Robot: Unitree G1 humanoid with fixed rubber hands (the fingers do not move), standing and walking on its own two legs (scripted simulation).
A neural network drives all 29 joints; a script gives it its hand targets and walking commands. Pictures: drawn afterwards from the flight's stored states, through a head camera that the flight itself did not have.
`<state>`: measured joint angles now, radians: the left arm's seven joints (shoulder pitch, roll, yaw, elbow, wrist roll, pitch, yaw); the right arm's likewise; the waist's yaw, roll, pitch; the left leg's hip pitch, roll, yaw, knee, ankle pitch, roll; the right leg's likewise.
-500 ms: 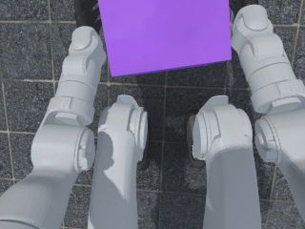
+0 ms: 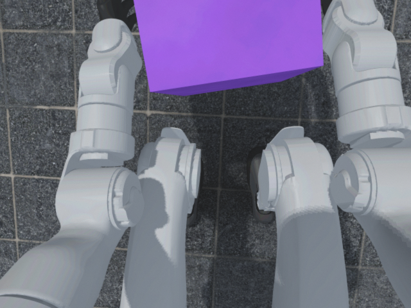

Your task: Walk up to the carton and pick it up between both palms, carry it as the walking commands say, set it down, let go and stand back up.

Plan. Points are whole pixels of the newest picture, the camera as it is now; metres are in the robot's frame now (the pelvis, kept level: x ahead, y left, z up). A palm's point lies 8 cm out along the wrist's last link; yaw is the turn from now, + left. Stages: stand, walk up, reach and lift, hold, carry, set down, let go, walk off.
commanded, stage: reach and lift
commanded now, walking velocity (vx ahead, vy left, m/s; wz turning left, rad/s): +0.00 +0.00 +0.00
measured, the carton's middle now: (226, 36) +0.52 +0.00 -0.18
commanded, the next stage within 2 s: none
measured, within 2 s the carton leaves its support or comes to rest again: neither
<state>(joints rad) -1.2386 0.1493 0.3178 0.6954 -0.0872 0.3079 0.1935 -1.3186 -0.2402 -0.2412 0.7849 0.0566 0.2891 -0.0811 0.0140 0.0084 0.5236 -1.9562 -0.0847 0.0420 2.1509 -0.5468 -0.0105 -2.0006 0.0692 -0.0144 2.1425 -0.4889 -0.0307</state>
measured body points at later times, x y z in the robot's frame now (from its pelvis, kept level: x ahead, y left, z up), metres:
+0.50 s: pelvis +0.00 +0.00 +0.06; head +0.32 -0.01 +0.36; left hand +0.51 +0.17 -0.04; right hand +0.53 -0.15 -0.04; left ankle +0.15 +0.11 -0.35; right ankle +0.16 -0.10 -0.35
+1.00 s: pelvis -0.02 +0.00 +0.11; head +0.29 -0.01 +0.43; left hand +0.50 +0.16 +0.03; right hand +0.52 -0.15 +0.04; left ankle +0.15 +0.11 -0.35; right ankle +0.16 -0.10 -0.35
